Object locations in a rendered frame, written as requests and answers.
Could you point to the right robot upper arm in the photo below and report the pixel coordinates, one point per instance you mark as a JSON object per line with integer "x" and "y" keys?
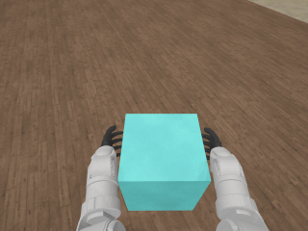
{"x": 235, "y": 224}

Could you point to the robot right forearm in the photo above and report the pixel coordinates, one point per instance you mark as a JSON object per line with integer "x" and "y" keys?
{"x": 233, "y": 198}

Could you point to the left robot upper arm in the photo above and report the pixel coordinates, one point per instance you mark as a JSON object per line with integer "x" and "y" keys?
{"x": 107, "y": 225}

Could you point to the carton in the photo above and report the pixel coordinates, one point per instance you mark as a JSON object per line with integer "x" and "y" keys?
{"x": 163, "y": 164}

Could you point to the robot left forearm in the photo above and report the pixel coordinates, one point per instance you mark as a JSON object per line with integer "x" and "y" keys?
{"x": 102, "y": 202}

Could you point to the robot left hand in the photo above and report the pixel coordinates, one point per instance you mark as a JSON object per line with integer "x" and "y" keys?
{"x": 107, "y": 139}

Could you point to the robot right hand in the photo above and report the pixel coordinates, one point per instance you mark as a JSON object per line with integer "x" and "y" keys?
{"x": 213, "y": 141}

